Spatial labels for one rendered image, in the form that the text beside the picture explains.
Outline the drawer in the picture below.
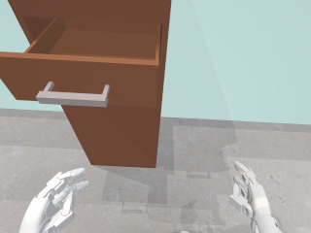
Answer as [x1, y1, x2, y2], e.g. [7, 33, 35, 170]
[0, 18, 160, 108]

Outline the robot right forearm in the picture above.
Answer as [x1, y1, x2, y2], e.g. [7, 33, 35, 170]
[251, 215, 283, 233]

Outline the robot left hand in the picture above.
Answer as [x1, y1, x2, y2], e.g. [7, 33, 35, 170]
[18, 168, 89, 233]

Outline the robot right hand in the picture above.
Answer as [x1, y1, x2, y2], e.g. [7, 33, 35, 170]
[230, 161, 271, 219]

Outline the cabinet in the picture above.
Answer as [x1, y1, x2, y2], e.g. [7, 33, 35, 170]
[8, 0, 172, 168]

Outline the handle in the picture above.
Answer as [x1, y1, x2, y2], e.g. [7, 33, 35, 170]
[36, 82, 110, 108]

